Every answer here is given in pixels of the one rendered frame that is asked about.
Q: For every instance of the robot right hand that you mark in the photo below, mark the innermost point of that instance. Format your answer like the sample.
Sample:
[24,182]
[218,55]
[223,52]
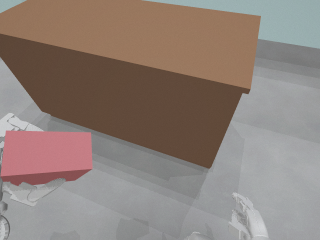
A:
[246,226]

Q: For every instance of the robot left hand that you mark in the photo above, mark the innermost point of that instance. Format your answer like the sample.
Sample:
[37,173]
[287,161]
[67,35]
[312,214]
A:
[25,193]

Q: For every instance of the table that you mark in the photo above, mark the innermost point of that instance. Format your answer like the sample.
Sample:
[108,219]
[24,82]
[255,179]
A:
[162,76]

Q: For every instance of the sponge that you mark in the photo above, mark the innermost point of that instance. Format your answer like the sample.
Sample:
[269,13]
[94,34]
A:
[39,157]

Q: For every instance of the left robot forearm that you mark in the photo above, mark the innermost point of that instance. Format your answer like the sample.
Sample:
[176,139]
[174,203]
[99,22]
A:
[4,223]

